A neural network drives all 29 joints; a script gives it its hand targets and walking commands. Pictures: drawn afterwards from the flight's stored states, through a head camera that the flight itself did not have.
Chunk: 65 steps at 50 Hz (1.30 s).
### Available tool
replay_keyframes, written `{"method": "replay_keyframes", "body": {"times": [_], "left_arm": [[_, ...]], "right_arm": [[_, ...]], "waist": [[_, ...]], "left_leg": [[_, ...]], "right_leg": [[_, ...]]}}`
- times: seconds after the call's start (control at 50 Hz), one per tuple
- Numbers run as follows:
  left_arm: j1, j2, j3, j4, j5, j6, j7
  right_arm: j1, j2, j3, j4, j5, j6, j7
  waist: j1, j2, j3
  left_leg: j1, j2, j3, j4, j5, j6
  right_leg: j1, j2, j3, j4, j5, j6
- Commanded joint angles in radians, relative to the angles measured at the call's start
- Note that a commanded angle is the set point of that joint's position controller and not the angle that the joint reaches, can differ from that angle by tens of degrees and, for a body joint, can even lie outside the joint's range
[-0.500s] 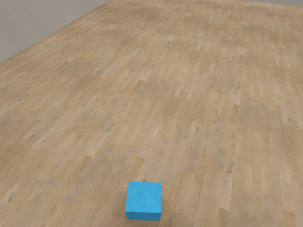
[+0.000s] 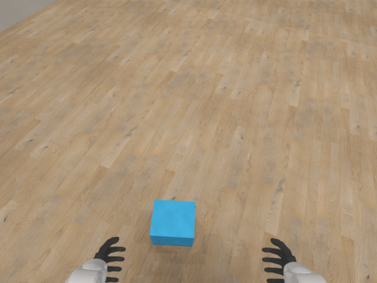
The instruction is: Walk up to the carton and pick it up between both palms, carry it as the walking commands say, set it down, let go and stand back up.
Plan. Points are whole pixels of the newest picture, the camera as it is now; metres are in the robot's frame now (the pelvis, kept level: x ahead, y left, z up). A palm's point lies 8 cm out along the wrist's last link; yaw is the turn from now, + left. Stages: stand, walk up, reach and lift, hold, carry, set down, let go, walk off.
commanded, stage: reach and lift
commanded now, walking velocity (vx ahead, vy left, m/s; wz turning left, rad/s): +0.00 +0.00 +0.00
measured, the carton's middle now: (173, 223) +0.44 +0.07 -0.67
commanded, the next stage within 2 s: none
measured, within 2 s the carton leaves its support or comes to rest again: neither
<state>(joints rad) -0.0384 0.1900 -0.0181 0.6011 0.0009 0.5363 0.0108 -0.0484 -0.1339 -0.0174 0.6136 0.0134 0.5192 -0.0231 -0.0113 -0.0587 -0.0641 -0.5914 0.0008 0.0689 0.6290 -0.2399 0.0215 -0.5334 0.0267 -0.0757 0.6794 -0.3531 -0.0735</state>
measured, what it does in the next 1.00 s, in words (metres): lowers itself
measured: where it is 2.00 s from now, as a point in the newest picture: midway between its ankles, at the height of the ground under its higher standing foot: outside the picture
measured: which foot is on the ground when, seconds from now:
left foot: down 0.00-1.00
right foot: down 0.00-1.00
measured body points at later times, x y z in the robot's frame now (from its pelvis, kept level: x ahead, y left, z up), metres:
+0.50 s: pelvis -0.09 +0.03 -0.07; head +0.09 +0.04 +0.34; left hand +0.25 +0.23 -0.18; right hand +0.25 -0.18 -0.17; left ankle +0.03 +0.11 -0.72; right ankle -0.02 -0.07 -0.72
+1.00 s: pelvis -0.08 +0.05 -0.10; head +0.20 +0.06 +0.25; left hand +0.41 +0.24 -0.21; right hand +0.39 -0.17 -0.21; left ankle +0.03 +0.11 -0.72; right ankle -0.02 -0.07 -0.72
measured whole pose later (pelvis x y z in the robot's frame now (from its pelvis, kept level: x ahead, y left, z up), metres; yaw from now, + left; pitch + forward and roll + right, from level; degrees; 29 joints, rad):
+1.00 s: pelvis -0.08 +0.05 -0.10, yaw -3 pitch +34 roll -3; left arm -0.97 0.26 0.16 0.78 -0.08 0.31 0.11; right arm -0.96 -0.25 -0.24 0.85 0.08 0.24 -0.03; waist 0.00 -0.02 0.08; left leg -1.42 0.02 0.09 1.12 -0.29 0.10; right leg -1.35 0.01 -0.07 1.15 -0.38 -0.02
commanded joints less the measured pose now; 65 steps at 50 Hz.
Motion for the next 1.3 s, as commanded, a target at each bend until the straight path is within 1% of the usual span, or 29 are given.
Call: {"method": "replay_keyframes", "body": {"times": [0.0,0.02,0.06,0.08,0.12,0.16,0.2,0.24,0.3,0.32,0.38,0.46,0.54,0.62,0.7,0.74,0.78,0.8,0.84,0.94,1.04,1.1,1.16,1.2,1.24,1.28], "left_arm": [[0.039,0.078,0.061,-0.106,0.031,-0.061,-0.015],[0.006,0.082,0.072,-0.145,0.039,-0.086,-0.016],[-0.021,0.085,0.098,-0.217,0.046,-0.132,-0.022],[-0.041,0.085,0.11,-0.245,0.042,-0.141,-0.026],[-0.107,0.094,0.129,-0.29,0.03,-0.126,-0.032],[-0.183,0.098,0.13,-0.311,0.01,-0.098,-0.033],[-0.205,0.096,0.121,-0.31,-0.01,-0.061,-0.036],[-0.251,0.091,0.115,-0.302,-0.027,-0.023,-0.036],[-0.353,0.094,0.117,-0.262,-0.037,0.018,-0.026],[-0.395,0.098,0.12,-0.245,-0.035,0.025,-0.021],[-0.538,0.104,0.133,-0.193,-0.033,0.027,-0.003],[-0.704,0.103,0.142,-0.131,-0.031,0.01,0.022],[-0.813,0.098,0.157,-0.074,-0.028,-0.017,0.046],[-0.913,0.086,0.163,-0.032,-0.034,-0.061,0.071],[-1.016,0.089,0.158,-0.022,-0.05,-0.121,0.101],[-1.05,0.098,0.157,-0.015,-0.056,-0.147,0.112],[-1.079,0.112,0.162,-0.008,-0.061,-0.173,0.117],[-1.103,0.125,0.168,-0.012,-0.061,-0.189,0.118],[-1.139,0.144,0.176,-0.008,-0.067,-0.215,0.116],[-1.252,0.183,0.191,0.023,-0.082,-0.269,0.097],[-1.334,0.2,0.22,0.096,-0.084,-0.305,0.075],[-1.37,0.209,0.251,0.13,-0.069,-0.325,0.062],[-1.408,0.218,0.28,0.122,-0.052,-0.344,0.043],[-1.415,0.226,0.303,0.121,-0.036,-0.355,0.029],[-1.423,0.235,0.322,0.131,-0.02,-0.364,0.018],[-1.437,0.246,0.342,0.133,-0.006,-0.375,0.007]], "right_arm": [[0.029,-0.04,-0.049,-0.089,-0.054,-0.053,0.02],[0.001,-0.052,-0.059,-0.122,-0.061,-0.075,0.024],[-0.031,-0.048,-0.073,-0.198,-0.063,-0.116,0.027],[-0.058,-0.044,-0.073,-0.235,-0.054,-0.125,0.024],[-0.115,-0.048,-0.078,-0.3,-0.027,-0.115,0.014],[-0.181,-0.068,-0.078,-0.341,-0.007,-0.089,0.009],[-0.207,-0.082,-0.074,-0.351,0.007,-0.052,0.006],[-0.259,-0.097,-0.076,-0.339,0.014,-0.015,0.005],[-0.36,-0.104,-0.079,-0.277,0.02,0.023,0.009],[-0.401,-0.11,-0.086,-0.251,0.017,0.029,0.009],[-0.541,-0.11,-0.1,-0.164,0.005,0.025,0.012],[-0.723,-0.13,-0.133,-0.073,-0.002,-0.006,0.008],[-0.842,-0.152,-0.17,0.004,-0.014,-0.045,-0.007],[-0.932,-0.179,-0.21,0.067,-0.022,-0.103,-0.018],[-1.001,-0.218,-0.241,0.095,-0.014,-0.172,-0.02],[-1.022,-0.231,-0.247,0.104,-0.002,-0.202,-0.017],[-1.036,-0.243,-0.25,0.104,0.013,-0.229,-0.015],[-1.051,-0.246,-0.248,0.101,0.023,-0.243,-0.014],[-1.08,-0.262,-0.25,0.087,0.035,-0.268,-0.015],[-1.191,-0.29,-0.241,0.071,0.076,-0.317,-0.013],[-1.28,-0.301,-0.229,0.111,0.091,-0.343,-0.011],[-1.309,-0.295,-0.229,0.142,0.078,-0.355,-0.012],[-1.337,-0.293,-0.245,0.126,0.055,-0.368,-0.02],[-1.347,-0.289,-0.256,0.112,0.038,-0.375,-0.029],[-1.353,-0.276,-0.265,0.109,0.024,-0.378,-0.038],[-1.373,-0.26,-0.266,0.086,0.015,-0.384,-0.047]], "waist": [[0.014,0.103,-0.215],[0.011,0.096,-0.248],[0.001,0.06,-0.319],[0.001,0.041,-0.346],[0.005,0.019,-0.405],[0.008,0.028,-0.436],[0.007,0.028,-0.454],[0.005,0.043,-0.446],[0.002,0.067,-0.393],[0.0,0.075,-0.379],[0.005,0.09,-0.355],[0.013,0.088,-0.393],[0.013,0.084,-0.467],[-0.001,0.094,-0.57],[-0.019,0.123,-0.729],[-0.024,0.131,-0.795],[-0.024,0.132,-0.856],[-0.016,0.134,-0.875],[-0.016,0.126,-0.938],[0.0,0.133,-1.042],[0.016,0.129,-1.11],[0.023,0.121,-1.135],[0.015,0.117,-1.195],[0.015,0.113,-1.222],[0.017,0.105,-1.228],[0.028,0.091,-1.239]], "left_leg": [[0.223,0.008,-0.15,0.069,0.362,0.049],[0.2,0.009,-0.154,0.099,0.343,0.043],[0.152,0.007,-0.156,0.165,0.304,0.038],[0.126,0.005,-0.153,0.19,0.279,0.039],[0.094,0.007,-0.148,0.231,0.216,0.038],[0.076,0.008,-0.143,0.259,0.128,0.036],[0.075,0.009,-0.134,0.276,0.039,0.032],[0.072,0.009,-0.13,0.278,-0.058,0.026],[0.078,0.013,-0.135,0.267,-0.173,0.018],[0.077,0.015,-0.138,0.263,-0.196,0.015],[0.07,0.021,-0.151,0.259,-0.242,0.007],[0.076,0.028,-0.18,0.265,-0.248,-0.004],[0.085,0.027,-0.194,0.277,-0.201,-0.012],[0.115,0.025,-0.221,0.301,-0.139,-0.021],[0.172,0.025,-0.248,0.344,-0.024,-0.035],[0.194,0.022,-0.254,0.367,0.05,-0.038],[0.213,0.018,-0.257,0.388,0.119,-0.035],[0.209,0.016,-0.256,0.398,0.147,-0.032],[0.223,0.011,-0.255,0.417,0.218,-0.024],[0.27,0.008,-0.26,0.456,0.372,-0.005],[0.302,0.011,-0.264,0.483,0.507,0.001],[0.309,0.012,-0.261,0.486,0.562,0.002],[0.335,0.014,-0.258,0.489,0.632,0.003],[0.323,0.014,-0.251,0.487,0.663,0.004],[0.299,0.012,-0.246,0.482,0.675,0.007],[0.245,0.006,-0.233,0.476,0.664,0.011]], "right_leg": [[-0.082,-0.074,0.198,-0.051,0.491,0.057],[-0.096,-0.072,0.191,-0.022,0.456,0.056],[-0.122,-0.07,0.181,0.043,0.421,0.066],[-0.129,-0.069,0.182,0.067,0.396,0.069],[-0.138,-0.072,0.189,0.096,0.322,0.073],[-0.166,-0.067,0.18,0.124,0.214,0.066],[-0.18,-0.065,0.175,0.138,0.115,0.058],[-0.205,-0.062,0.166,0.146,0.01,0.048],[-0.267,-0.06,0.157,0.145,-0.123,0.035],[-0.277,-0.06,0.154,0.144,-0.15,0.033],[-0.326,-0.059,0.141,0.16,-0.194,0.032],[-0.378,-0.054,0.134,0.183,-0.179,0.037],[-0.423,-0.049,0.126,0.201,-0.133,0.039],[-0.504,-0.034,0.108,0.23,-0.065,0.032],[-0.584,-0.013,0.097,0.264,-0.003,0.035],[-0.623,-0.004,0.095,0.278,0.019,0.038],[-0.644,0.004,0.096,0.287,0.043,0.043],[-0.656,0.007,0.099,0.295,0.053,0.046],[-0.667,0.014,0.101,0.305,0.087,0.049],[-0.755,0.021,0.102,0.326,0.132,0.056],[-0.846,0.026,0.096,0.327,0.161,0.062],[-0.884,0.031,0.089,0.316,0.183,0.066],[-0.893,0.037,0.084,0.299,0.22,0.069],[-0.879,0.038,0.083,0.289,0.26,0.072],[-0.869,0.04,0.083,0.286,0.281,0.076],[-0.819,0.039,0.089,0.289,0.317,0.081]]}}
